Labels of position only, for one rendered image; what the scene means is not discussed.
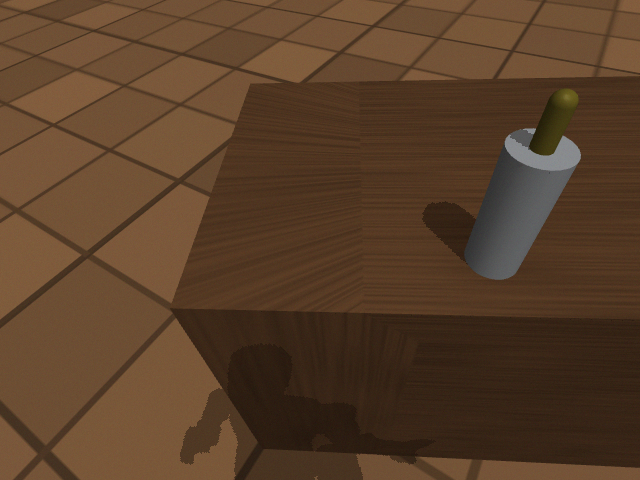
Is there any bottle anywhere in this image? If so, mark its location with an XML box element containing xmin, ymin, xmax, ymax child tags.
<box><xmin>464</xmin><ymin>88</ymin><xmax>581</xmax><ymax>280</ymax></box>

